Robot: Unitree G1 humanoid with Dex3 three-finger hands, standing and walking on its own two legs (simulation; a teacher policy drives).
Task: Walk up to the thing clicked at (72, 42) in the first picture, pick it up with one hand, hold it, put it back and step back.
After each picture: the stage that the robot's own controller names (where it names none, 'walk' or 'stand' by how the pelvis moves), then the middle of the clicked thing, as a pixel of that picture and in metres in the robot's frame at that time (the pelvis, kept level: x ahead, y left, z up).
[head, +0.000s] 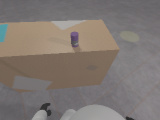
stand; (74, 39) +0.61 +0.16 +0.08
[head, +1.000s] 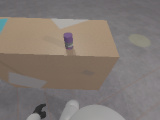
walk; (68, 41) +0.53 +0.21 +0.10
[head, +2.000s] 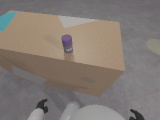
stand; (67, 44) +0.47 +0.19 +0.11
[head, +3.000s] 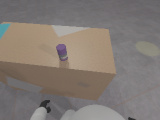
stand; (62, 52) +0.44 +0.22 +0.08
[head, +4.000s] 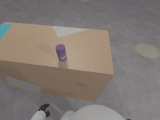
stand; (61, 53) +0.45 +0.23 +0.07
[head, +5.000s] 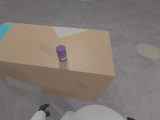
stand; (62, 54) +0.43 +0.23 +0.07
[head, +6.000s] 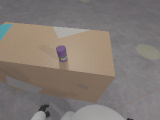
stand; (62, 54) +0.43 +0.23 +0.07
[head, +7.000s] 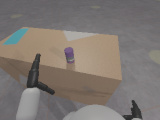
rise first; (69, 55) +0.44 +0.21 +0.08
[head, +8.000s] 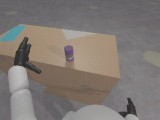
go down; (69, 53) +0.46 +0.19 +0.08
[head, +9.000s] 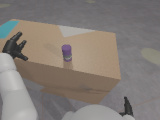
go down; (67, 53) +0.44 +0.19 +0.09
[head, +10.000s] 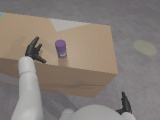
close in; (61, 49) +0.45 +0.20 +0.10
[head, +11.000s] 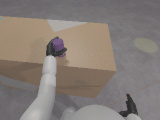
close; (59, 48) +0.45 +0.21 +0.11
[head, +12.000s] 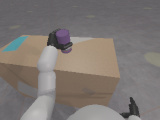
lift; (64, 42) +0.35 +0.16 +0.30
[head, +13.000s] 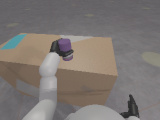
lift; (66, 50) +0.35 +0.16 +0.24
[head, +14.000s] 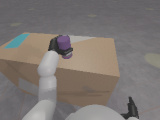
hold; (65, 47) +0.34 +0.17 +0.26
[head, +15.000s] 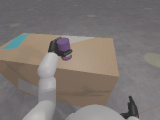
hold; (64, 49) +0.34 +0.17 +0.25
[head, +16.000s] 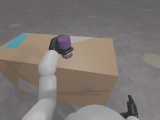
crouch; (65, 47) +0.34 +0.17 +0.26
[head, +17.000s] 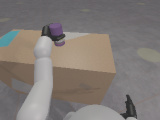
crouch; (57, 35) +0.42 +0.21 +0.28
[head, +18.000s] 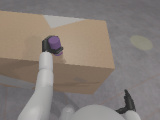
lower; (56, 46) +0.46 +0.21 +0.11
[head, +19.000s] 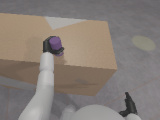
lower; (57, 47) +0.45 +0.22 +0.12
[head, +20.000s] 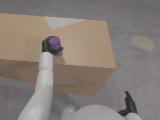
lower; (56, 47) +0.45 +0.22 +0.12
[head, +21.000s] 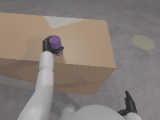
lower; (56, 46) +0.46 +0.22 +0.12
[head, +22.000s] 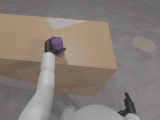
draw back; (58, 47) +0.45 +0.21 +0.12
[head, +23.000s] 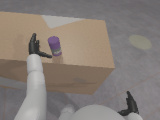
withdraw; (55, 46) +0.45 +0.22 +0.12
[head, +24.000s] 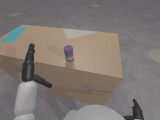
sink last; (69, 53) +0.44 +0.21 +0.09
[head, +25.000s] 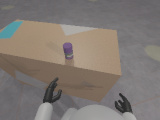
stand; (68, 51) +0.46 +0.20 +0.08
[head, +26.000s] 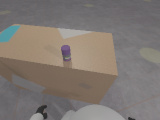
stand; (66, 53) +0.46 +0.21 +0.08
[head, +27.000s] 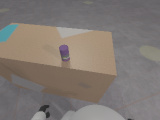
stand; (64, 53) +0.45 +0.22 +0.07
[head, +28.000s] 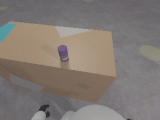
stand; (63, 53) +0.44 +0.22 +0.07
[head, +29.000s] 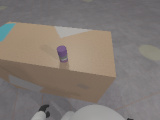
stand; (62, 54) +0.43 +0.22 +0.07
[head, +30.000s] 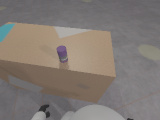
stand; (62, 54) +0.43 +0.23 +0.07
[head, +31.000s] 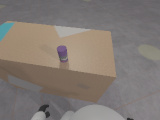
walk; (62, 54) +0.43 +0.22 +0.07
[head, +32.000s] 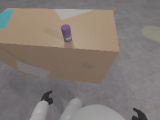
walk; (66, 33) +0.57 +0.22 +0.09
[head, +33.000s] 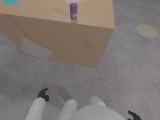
walk; (73, 11) +0.86 +0.21 +0.10
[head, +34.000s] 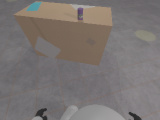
stand; (80, 14) +1.08 +0.21 +0.09
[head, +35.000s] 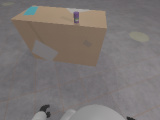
stand; (76, 17) +1.09 +0.22 +0.07
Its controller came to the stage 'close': yes
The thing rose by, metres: 0.22
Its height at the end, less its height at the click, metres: +0.00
